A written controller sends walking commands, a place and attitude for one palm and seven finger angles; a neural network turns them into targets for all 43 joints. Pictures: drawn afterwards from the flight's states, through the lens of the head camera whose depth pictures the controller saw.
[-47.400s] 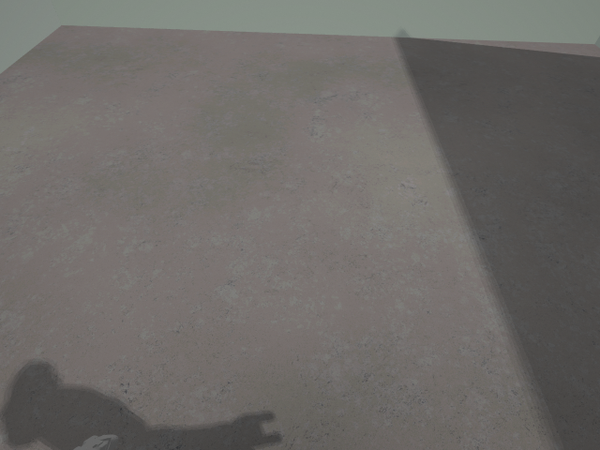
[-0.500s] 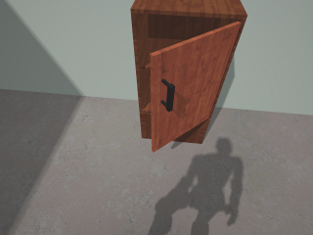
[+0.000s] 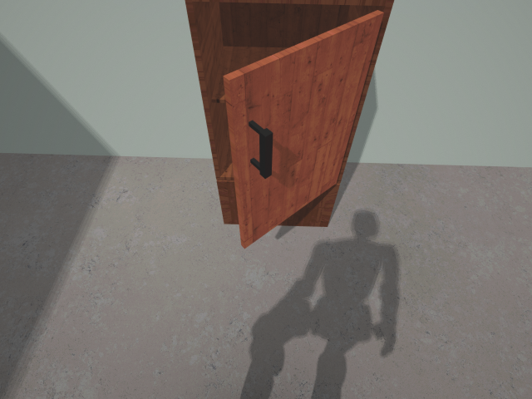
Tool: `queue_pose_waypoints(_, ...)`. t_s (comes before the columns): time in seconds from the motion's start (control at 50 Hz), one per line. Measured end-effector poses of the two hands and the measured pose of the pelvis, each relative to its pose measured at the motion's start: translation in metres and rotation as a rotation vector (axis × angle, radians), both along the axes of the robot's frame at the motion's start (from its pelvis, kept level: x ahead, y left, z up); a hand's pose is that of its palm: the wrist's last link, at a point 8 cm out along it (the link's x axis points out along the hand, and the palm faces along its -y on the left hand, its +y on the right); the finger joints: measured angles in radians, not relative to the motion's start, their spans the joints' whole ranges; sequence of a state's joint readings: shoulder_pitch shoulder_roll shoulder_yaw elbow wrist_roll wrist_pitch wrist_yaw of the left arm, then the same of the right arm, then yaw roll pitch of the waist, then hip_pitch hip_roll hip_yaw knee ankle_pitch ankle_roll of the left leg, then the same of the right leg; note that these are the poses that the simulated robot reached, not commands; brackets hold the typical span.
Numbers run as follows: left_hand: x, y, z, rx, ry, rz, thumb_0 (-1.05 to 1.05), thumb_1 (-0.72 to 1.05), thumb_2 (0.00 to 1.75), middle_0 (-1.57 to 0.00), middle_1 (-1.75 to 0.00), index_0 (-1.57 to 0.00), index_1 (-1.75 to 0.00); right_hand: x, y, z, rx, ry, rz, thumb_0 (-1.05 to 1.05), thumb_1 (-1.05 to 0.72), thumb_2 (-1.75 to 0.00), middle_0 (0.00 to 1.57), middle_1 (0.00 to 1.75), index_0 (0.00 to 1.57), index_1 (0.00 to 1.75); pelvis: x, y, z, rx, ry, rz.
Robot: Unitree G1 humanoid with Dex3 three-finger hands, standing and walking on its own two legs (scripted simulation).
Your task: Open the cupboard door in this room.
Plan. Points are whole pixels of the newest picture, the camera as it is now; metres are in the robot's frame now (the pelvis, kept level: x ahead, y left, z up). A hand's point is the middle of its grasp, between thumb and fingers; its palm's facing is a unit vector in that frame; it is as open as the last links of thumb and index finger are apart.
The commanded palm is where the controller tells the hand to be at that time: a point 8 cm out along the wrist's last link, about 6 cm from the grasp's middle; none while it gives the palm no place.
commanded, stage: walk to a spot facing it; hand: left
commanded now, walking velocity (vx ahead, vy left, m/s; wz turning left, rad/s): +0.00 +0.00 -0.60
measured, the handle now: (260, 150) +0.59 +0.05 -0.01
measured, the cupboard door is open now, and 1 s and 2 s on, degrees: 42 42 42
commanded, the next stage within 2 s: none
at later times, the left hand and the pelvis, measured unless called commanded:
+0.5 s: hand out of the picture +0.08 +0.16 -0.15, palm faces -0.17 -0.95 -0.27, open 7.4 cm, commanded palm none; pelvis +0.01 -0.03 +0.01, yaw -15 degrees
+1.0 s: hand (214, 333) +0.25 +0.11 -0.16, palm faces -0.55 -0.80 -0.25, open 7.4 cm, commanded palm none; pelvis +0.03 -0.01 +0.00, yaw -35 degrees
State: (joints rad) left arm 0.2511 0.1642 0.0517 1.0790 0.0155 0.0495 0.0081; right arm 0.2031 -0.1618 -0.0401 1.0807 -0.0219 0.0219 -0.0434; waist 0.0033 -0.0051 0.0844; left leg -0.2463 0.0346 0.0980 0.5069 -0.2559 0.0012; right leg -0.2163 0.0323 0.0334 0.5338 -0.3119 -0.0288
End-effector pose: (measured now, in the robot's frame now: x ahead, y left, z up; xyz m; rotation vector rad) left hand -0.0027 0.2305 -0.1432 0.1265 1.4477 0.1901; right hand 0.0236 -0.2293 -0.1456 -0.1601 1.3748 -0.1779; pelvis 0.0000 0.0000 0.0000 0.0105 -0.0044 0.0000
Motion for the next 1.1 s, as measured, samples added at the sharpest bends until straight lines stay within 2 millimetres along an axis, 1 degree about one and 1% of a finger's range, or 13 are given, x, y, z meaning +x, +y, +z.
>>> queue_pose_waypoints(0.1,0.025,0.005,0.001,0.036,-0.037,-0.055,0.0,0.9,0.9,-0.2,-0.3,-0.2,-0.3,-0.001,-0.018,-0.007,-0.01,-0.034,-0.035,0.0,-0.9,-0.9,0.2,0.3,0.2,0.3,-0.004,-0.009,-0.007,0.023,0.01,-0.056)
queue_pose_waypoints(0.2,0.053,-0.003,0.008,0.088,-0.104,-0.118,0.0,0.9,0.9,-0.2,-0.3,-0.2,-0.3,0.001,-0.044,-0.019,-0.002,-0.057,-0.074,0.0,-0.9,-0.9,0.2,0.3,0.2,0.3,-0.004,-0.026,-0.013,0.022,0.011,-0.098)
queue_pose_waypoints(0.36,0.073,-0.021,0.024,0.097,-0.107,-0.193,0.0,0.9,0.9,-0.2,-0.3,-0.2,-0.3,0.032,-0.069,0.005,-0.023,-0.164,-0.135,0.01,-0.9,-0.9,0.2,0.3,0.2,0.3,0.0,-0.037,0.003,0.037,0.027,-0.188)
queue_pose_waypoints(0.54,0.097,-0.026,0.021,0.056,-0.104,-0.274,0.0,0.9,0.9,-0.2,-0.3,-0.2,-0.3,0.065,-0.069,0.024,-0.051,-0.279,-0.186,0.0,-0.9,-0.9,0.2,0.3,0.2,0.3,0.011,-0.029,0.006,0.029,0.037,-0.291)
queue_pose_waypoints(0.62,0.113,-0.017,0.015,0.041,-0.099,-0.311,0.0,0.9,0.9,-0.2,-0.3,-0.2,-0.3,0.07,-0.061,0.031,-0.071,-0.306,-0.213,0.0,-0.9,-0.9,0.2,0.3,0.2,0.3,0.018,-0.019,0.005,0.021,0.044,-0.337)
queue_pose_waypoints(0.68,0.13,-0.007,0.006,0.03,-0.094,-0.345,0.0,0.9,0.9,-0.2,-0.3,-0.2,-0.3,0.068,-0.053,0.034,-0.096,-0.325,-0.244,0.0,-0.9,-0.9,0.2,0.3,0.2,0.3,0.026,-0.008,0.0,0.009,0.052,-0.371)
queue_pose_waypoints(0.72,0.147,-0.001,-0.004,0.021,-0.105,-0.37,0.0,0.9,0.9,-0.2,-0.3,-0.2,-0.3,0.059,-0.049,0.03,-0.124,-0.332,-0.259,0.0,-0.9,-0.9,0.2,0.3,0.2,0.3,0.032,-0.002,-0.008,-0.012,0.062,-0.388)
queue_pose_waypoints(0.76,0.165,0.001,-0.005,0.018,-0.121,-0.408,0.0,0.9,0.9,-0.2,-0.3,-0.2,-0.3,0.042,-0.042,0.032,-0.135,-0.293,-0.268,0.0,-0.9,-0.9,0.2,0.3,0.2,0.3,0.033,0.001,-0.006,-0.004,0.051,-0.418)
queue_pose_waypoints(0.82,0.195,-0.005,0.002,0.008,-0.158,-0.463,0.0,0.9,0.9,-0.2,-0.3,-0.2,-0.3,0.008,-0.032,0.034,-0.136,-0.217,-0.302,0.0,-0.9,-0.9,0.2,0.3,0.2,0.3,0.035,0.002,0.0,-0.015,0.043,-0.454)
queue_pose_waypoints(0.88,0.222,-0.019,0.009,-0.004,-0.191,-0.532,0.0,0.9,0.9,-0.2,-0.3,-0.2,-0.3,-0.03,-0.023,0.032,-0.126,-0.145,-0.37,0.0,-0.9,-0.9,0.2,0.3,0.2,0.3,0.036,0.002,0.004,-0.026,0.04,-0.501)
queue_pose_waypoints(0.94,0.247,-0.041,0.015,-0.013,-0.214,-0.617,0.0,0.91,0.9,-0.2,-0.3,-0.2,-0.3,-0.069,-0.017,0.028,-0.112,-0.086,-0.456,0.0,-0.9,-0.9,0.2,0.3,0.2,0.3,0.036,-0.002,0.004,-0.028,0.037,-0.553)
queue_pose_waypoints(1.02,0.277,-0.085,0.019,-0.015,-0.258,-0.739,0.0,0.91,0.9,-0.19,-0.3,-0.19,-0.3,-0.12,-0.012,0.015,-0.087,-0.02,-0.571,0.0,-0.9,-0.9,0.2,0.3,0.2,0.3,0.033,-0.015,-0.002,-0.02,0.031,-0.618)
queue_pose_waypoints(1.1,0.293,-0.125,0.017,-0.013,-0.336,-0.827,0.0,0.9,0.9,-0.2,-0.3,-0.2,-0.3,-0.16,-0.014,-0.003,-0.064,0.046,-0.667,0.0,-0.9,-0.9,0.2,0.3,0.2,0.3,0.027,-0.028,-0.015,-0.008,0.021,-0.662)
